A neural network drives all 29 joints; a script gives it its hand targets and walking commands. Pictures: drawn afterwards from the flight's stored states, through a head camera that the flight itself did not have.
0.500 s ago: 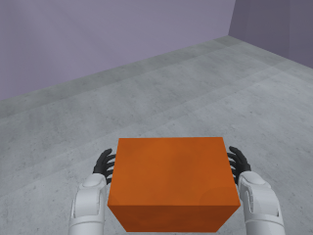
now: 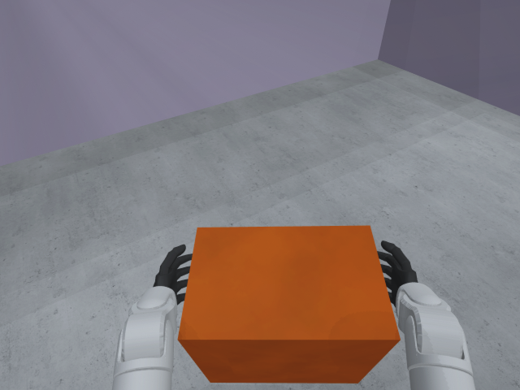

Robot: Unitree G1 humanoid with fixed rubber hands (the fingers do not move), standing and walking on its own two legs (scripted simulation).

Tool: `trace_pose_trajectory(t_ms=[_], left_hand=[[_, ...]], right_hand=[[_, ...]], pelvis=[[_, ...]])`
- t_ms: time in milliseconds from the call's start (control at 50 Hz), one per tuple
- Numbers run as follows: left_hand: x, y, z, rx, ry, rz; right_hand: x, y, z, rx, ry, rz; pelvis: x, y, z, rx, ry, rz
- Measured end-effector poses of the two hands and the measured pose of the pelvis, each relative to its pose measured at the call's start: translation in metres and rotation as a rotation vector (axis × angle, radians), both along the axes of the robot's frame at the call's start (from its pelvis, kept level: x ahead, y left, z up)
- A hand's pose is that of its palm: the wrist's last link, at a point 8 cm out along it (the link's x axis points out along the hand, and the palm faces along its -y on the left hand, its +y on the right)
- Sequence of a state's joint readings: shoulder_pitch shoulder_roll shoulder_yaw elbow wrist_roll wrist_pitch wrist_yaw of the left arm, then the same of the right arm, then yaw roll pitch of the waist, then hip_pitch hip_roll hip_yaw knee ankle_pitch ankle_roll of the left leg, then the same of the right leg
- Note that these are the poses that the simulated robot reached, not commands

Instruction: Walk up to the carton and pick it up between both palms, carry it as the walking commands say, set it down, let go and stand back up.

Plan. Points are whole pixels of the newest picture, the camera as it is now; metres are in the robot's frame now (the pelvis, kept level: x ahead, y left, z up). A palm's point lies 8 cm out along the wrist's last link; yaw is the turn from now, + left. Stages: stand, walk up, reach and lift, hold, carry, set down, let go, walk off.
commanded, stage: carry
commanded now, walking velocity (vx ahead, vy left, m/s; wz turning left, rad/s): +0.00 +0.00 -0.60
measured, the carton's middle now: (283, 310) +0.28 -0.01 -0.03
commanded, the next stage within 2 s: none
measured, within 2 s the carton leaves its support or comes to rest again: neither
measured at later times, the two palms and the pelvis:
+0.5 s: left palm (226, 232) +0.35 +0.09 +0.09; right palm (474, 268) +0.27 -0.26 +0.10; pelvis -0.04 -0.01 -0.02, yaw -14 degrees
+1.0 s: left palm (308, 253) +0.33 -0.05 +0.06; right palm out of the picture +0.15 -0.35 +0.07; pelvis -0.06 +0.00 -0.03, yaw -32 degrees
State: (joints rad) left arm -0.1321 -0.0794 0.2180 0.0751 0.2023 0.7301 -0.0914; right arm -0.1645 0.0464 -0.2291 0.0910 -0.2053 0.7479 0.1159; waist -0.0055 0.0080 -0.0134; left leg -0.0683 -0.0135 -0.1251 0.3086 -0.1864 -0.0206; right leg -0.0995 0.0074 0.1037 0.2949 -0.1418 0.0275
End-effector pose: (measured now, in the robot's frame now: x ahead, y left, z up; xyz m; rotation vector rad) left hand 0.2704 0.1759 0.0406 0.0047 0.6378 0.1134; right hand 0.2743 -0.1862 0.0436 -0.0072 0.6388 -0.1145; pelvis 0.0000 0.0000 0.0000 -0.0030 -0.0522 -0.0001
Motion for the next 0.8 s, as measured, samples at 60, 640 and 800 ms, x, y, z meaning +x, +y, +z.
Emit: trace_pose_trajectory(t_ms=[60, 640, 800], left_hand=[[0.005, -0.002, 0.002, 0.003, -0.029, -0.004], [0.086, -0.133, 0.051, -0.051, 0.05, -0.236], [0.068, -0.195, 0.02, -0.028, 0.1, -0.371]], right_hand=[[0.004, -0.001, 0.002, -0.001, -0.03, -0.007], [-0.023, -0.115, 0.049, 0.039, 0.035, -0.353], [-0.083, -0.159, 0.018, 0.088, 0.072, -0.485]], pelvis=[[-0.002, -0.002, -0.008, 0.015, 0.045, -0.021], [-0.041, -0.032, -0.025, 0.008, 0.163, -0.337], [-0.054, -0.028, -0.023, 0.042, 0.164, -0.422]])
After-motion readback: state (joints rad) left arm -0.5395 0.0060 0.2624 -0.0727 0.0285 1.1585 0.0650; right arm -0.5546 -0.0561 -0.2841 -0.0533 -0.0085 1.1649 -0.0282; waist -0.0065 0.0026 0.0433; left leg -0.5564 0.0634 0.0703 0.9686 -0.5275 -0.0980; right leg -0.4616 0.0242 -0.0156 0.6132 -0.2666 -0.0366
